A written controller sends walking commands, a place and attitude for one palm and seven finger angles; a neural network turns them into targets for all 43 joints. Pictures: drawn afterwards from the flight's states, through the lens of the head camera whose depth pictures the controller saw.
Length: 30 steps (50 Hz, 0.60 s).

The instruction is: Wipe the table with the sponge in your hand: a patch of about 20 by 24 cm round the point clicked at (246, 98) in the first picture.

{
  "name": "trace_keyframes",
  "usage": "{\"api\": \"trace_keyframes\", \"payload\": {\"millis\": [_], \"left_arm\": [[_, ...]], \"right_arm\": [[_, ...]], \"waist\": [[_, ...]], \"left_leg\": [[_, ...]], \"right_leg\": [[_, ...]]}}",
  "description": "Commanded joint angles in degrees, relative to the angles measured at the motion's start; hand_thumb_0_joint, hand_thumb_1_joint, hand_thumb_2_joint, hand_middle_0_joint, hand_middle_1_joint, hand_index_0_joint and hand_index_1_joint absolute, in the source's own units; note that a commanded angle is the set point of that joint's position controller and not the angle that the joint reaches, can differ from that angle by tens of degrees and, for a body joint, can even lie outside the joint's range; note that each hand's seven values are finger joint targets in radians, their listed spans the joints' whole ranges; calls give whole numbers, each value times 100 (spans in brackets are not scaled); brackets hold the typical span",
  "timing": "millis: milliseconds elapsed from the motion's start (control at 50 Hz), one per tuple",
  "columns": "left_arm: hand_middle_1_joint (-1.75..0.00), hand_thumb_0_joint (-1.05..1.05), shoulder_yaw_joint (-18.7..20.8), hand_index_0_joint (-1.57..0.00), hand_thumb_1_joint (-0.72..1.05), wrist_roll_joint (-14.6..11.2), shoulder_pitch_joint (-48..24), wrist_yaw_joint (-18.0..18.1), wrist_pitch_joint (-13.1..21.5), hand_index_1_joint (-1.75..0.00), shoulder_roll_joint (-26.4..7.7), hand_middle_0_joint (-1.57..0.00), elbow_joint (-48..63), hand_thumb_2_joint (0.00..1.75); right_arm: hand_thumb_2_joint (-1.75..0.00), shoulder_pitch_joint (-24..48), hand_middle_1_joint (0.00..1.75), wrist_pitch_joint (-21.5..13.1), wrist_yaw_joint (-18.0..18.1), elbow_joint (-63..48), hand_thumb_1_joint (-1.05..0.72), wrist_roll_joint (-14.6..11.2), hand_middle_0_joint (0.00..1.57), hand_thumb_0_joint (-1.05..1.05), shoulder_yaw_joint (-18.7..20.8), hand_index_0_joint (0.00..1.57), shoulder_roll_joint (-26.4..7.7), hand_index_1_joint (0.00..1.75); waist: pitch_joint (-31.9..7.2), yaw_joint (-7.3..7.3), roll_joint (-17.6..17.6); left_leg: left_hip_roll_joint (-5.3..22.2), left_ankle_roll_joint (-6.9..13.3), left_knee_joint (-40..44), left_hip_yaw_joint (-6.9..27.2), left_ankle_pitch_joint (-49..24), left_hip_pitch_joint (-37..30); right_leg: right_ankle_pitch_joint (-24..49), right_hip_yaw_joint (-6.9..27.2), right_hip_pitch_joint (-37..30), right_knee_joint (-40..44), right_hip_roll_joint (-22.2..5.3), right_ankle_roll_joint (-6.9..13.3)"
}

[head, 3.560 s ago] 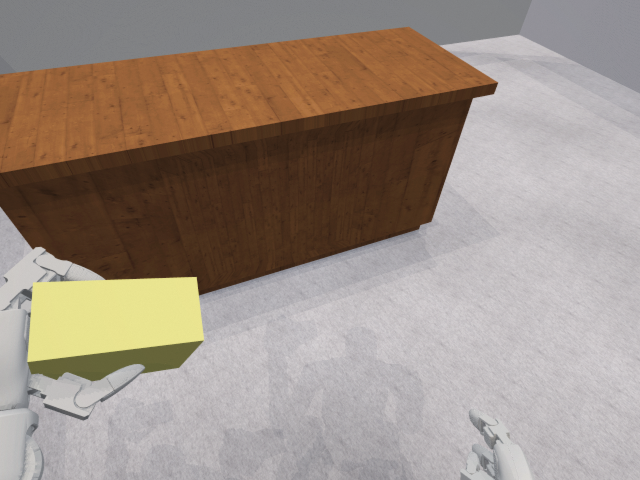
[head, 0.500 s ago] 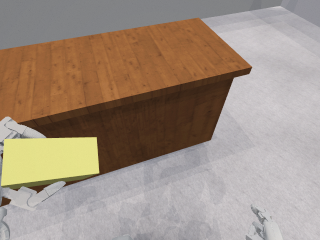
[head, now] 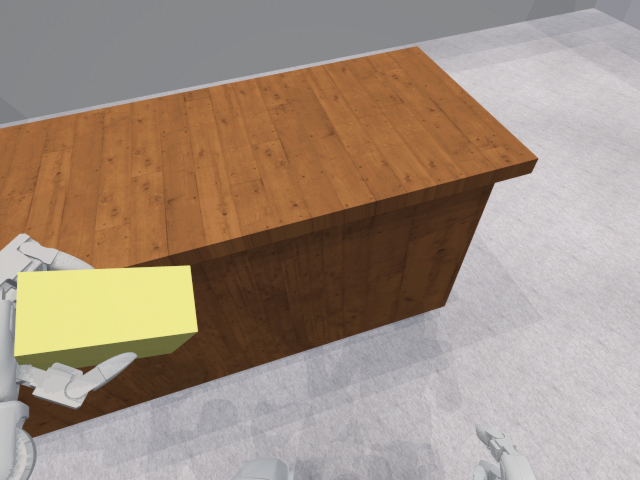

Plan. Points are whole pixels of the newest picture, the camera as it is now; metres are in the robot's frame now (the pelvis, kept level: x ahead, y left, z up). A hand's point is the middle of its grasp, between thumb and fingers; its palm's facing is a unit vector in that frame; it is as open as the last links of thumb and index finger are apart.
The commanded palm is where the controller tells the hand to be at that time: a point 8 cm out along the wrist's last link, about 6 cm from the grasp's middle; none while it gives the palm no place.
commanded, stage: take the last steps up to it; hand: left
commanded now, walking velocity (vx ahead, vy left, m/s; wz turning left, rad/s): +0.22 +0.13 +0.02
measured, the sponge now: (135, 317) +0.24 +0.20 +0.14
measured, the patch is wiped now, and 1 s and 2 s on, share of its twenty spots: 0.00 0.00 0.00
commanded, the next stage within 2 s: come to a stop and stand still in 0.44 s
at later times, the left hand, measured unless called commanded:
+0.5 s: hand (74, 244) +0.29 +0.27 +0.18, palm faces +0.36 -0.82 -0.45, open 10.7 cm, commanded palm +0.24 +0.32 +0.19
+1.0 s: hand (68, 240) +0.31 +0.28 +0.18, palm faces +0.38 -0.81 -0.44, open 10.7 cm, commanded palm +0.25 +0.32 +0.19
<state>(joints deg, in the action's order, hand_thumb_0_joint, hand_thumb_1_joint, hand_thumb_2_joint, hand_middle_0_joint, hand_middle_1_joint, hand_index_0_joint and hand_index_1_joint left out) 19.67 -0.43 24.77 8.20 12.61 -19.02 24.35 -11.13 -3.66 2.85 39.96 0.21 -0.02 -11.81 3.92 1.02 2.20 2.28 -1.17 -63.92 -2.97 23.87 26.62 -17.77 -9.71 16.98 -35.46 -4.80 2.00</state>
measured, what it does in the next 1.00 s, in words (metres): steps on the spot: left foot, then right foot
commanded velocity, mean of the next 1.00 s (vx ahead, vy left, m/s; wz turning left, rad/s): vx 0.07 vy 0.06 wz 0.00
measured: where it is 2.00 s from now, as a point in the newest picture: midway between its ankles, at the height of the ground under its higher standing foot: outside the picture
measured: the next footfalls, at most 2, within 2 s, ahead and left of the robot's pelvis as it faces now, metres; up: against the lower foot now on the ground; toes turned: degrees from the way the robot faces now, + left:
left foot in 0.22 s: +0.15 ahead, +0.16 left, +0.00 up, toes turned +8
right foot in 0.54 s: +0.13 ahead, -0.06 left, +0.00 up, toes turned -6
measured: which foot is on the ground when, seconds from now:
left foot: up 0.00-0.20, down 0.22-0.56, up 0.58-0.80, down 0.82-1.00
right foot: down 0.00-0.24, up 0.26-0.52, down 0.54-1.00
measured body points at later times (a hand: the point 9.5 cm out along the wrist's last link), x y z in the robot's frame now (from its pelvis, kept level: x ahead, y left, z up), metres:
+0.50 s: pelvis +0.08 +0.04 +0.00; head +0.11 +0.04 +0.45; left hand +0.27 +0.31 +0.21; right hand +0.25 -0.16 -0.09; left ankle +0.11 +0.16 -0.73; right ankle +0.09 -0.06 -0.71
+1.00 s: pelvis +0.09 +0.04 +0.00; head +0.11 +0.05 +0.45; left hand +0.28 +0.32 +0.20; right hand +0.26 -0.19 -0.07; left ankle +0.13 +0.17 -0.73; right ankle +0.09 -0.06 -0.73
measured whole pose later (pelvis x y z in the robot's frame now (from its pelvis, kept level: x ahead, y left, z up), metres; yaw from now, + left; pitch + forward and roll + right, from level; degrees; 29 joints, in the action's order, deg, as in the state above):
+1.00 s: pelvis +0.09 +0.04 +0.00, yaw -1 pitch -2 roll +1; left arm 20.8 -0.5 27.1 9.4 11.4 -23.0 29.6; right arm -11.2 -4.8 3.6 32.0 0.4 -0.1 -11.1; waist 4.0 0.3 -1.7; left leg 3.0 -0.4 -29.8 -5.3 11.7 16.2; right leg -20.7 -4.8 14.2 -33.5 -1.3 -0.6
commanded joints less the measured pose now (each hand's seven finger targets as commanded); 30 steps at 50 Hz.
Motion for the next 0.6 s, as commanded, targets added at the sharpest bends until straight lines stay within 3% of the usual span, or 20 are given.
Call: {"api": "trace_keyframes", "payload": {"millis": [0,40,80,140,160,180,200,220,240,260,280,320,380,420,480,500,520,540,560,580], "left_arm": [[-160,0,813,-120,10,-38,-291,151,562,-160,-1234,-120,1752,130],[-160,0,967,-120,10,-48,91,225,569,-160,-1298,-120,1855,130],[-160,0,1026,-120,10,-67,214,288,534,-160,-1284,-120,1997,130],[-160,0,1012,-120,10,-92,200,343,478,-160,-1217,-120,1957,130],[-160,0,1014,-120,10,-86,97,340,492,-160,-1232,-120,1931,130],[-160,0,961,-120,10,-93,-58,329,527,-160,-1210,-120,1978,130],[-160,0,942,-120,10,-101,-212,324,561,-160,-1193,-120,2059,130],[-160,0,893,-120,10,-102,-204,279,609,-160,-1208,-120,1916,130],[-160,0,1004,-120,10,-55,-151,262,630,-160,-1366,-120,1737,130],[-160,0,987,-120,10,-51,-175,234,616,-160,-1365,-120,1758,130],[-160,0,841,-120,10,-62,-198,196,589,-160,-1203,-120,1898,130],[-160,0,706,-120,10,-84,-28,158,537,-160,-1065,-120,2295,130],[-160,0,622,-120,10,-125,239,148,412,-160,-981,-120,2208,130],[-160,0,828,-120,10,-142,170,185,340,-160,-1201,-120,2089,130],[-160,0,800,-120,10,-125,7,193,235,-160,-1126,-120,1673,130],[-160,0,838,-120,10,-103,-139,195,230,-160,-1186,-120,1562,130],[-160,0,889,-120,10,-74,-267,203,215,-160,-1309,-120,1512,130],[-160,0,939,-120,10,-149,-382,194,147,-160,-1368,-120,1356,130],[-160,0,867,-120,10,-220,-342,176,128,-160,-1283,-120,1253,130],[-160,0,853,-120,10,-203,-344,196,125,-160,-1276,-120,1219,130]], "right_arm": [[-90,541,30,-307,30,-1095,-90,-7,20,0,215,20,-494,30],[-90,512,30,-297,48,-1223,-90,21,20,0,215,20,-416,30],[-90,474,30,-310,42,-1339,-90,26,20,0,276,20,-411,30],[-90,298,30,-283,104,-1411,-90,5,20,0,333,20,-425,30],[-90,292,30,-278,147,-1424,-90,-7,20,0,381,20,-495,30],[-90,239,30,-276,183,-1438,-90,-38,20,0,436,20,-591,30],[-90,226,30,-288,185,-1484,-90,-70,20,0,487,20,-749,30],[-90,198,30,-314,174,-1503,-90,-95,20,0,483,20,-755,30],[-90,224,30,-361,185,-1398,-90,-15,20,0,392,20,-644,30],[-90,201,30,-385,157,-1339,-90,-28,20,0,402,20,-636,30],[-90,216,30,-407,105,-1300,-90,-78,20,0,425,20,-650,30],[-90,274,30,-477,48,-1323,-90,-106,20,0,411,20,-650,30],[-90,295,30,-524,26,-1319,-90,-73,20,0,291,20,-608,30],[-90,295,30,-510,99,-1318,-90,-54,20,0,242,20,-605,30],[-90,360,30,-425,174,-1278,-90,-54,20,0,195,20,-561,30],[-90,369,30,-380,186,-1273,-90,-45,20,0,185,20,-524,30],[-90,328,30,-319,182,-1331,-90,-40,20,0,167,20,-437,30],[-90,380,30,-331,163,-1362,-90,-41,20,0,104,20,-382,30],[-90,414,30,-347,112,-1331,-90,-55,20,0,210,20,-500,30],[-90,450,30,-326,76,-1278,-90,-53,20,0,114,20,-425,30]], "waist": [[-807,-119,-927],[-1000,-25,-1004],[-1128,54,-1100],[-1164,-60,-1009],[-1114,-93,-746],[-1151,-148,-168],[-1265,-163,832],[-1229,-131,1532],[-1134,-160,1763],[-1072,-174,1435],[-1043,-171,1151],[-1123,-97,1213],[-1037,-114,1311],[-1026,-128,1170],[-1016,-90,739],[-970,-110,356],[-952,-185,-454],[-746,-140,-1525],[-727,-43,-1851],[-803,-101,-1553]], "left_leg": [[390,-16,578,158,-341,698],[230,25,1778,-325,-527,97],[59,45,2471,-597,-643,-201],[-137,44,3546,-811,-1307,-1087],[-72,79,3836,-790,-1481,-1501],[168,196,4011,-518,-1583,-1933],[932,571,4159,526,-2218,-2334],[1782,1063,4438,1781,-2718,-2652],[2120,1443,4670,2391,-2708,-2488],[2099,1567,4501,2275,-2876,-2538],[1892,1473,4362,1794,-3018,-2542],[1465,1181,4269,900,-3130,-2340],[1325,1020,4447,527,-2539,-1599],[1321,944,4448,502,-2051,-1492],[1190,696,4043,323,-997,-1009],[1009,553,3649,212,-591,-698],[578,337,2906,-122,-140,-234],[-43,53,2075,-445,339,231],[-55,-9,1048,-107,488,410],[7,-61,516,216,437,563]], "right_leg": [[2746,1357,-1104,1557,-1596,578],[2945,945,-1201,1386,-1383,504],[2784,1026,-1365,1277,-1364,521],[2017,844,-1151,886,-1093,289],[1771,813,-894,611,-960,166],[1484,713,-579,61,-784,36],[612,357,48,-906,-265,-200],[-1714,215,964,-1911,132,-325],[-2009,494,1393,-2713,154,-298],[-1815,689,1637,-2803,15,-300],[-1569,680,1701,-2628,-38,-324],[-1014,436,1319,-2014,9,-361],[-659,145,477,-1153,192,-392],[-606,19,145,-513,290,-407],[-119,28,-688,594,284,-358],[105,392,-982,1079,55,-239],[411,1556,-1151,1402,-654,97],[858,2804,-1073,1776,-1439,427],[1664,3241,-1129,1880,-1860,746],[2514,3018,-1290,1708,-1916,851]]}}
